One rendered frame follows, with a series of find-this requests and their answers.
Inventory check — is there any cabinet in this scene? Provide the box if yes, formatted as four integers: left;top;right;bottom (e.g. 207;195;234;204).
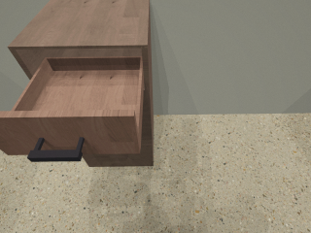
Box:
8;0;154;167

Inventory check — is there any drawer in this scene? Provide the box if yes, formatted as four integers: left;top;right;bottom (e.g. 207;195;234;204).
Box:
0;56;144;155

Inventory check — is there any handle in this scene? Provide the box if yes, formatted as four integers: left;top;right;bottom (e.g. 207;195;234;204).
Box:
27;137;85;162

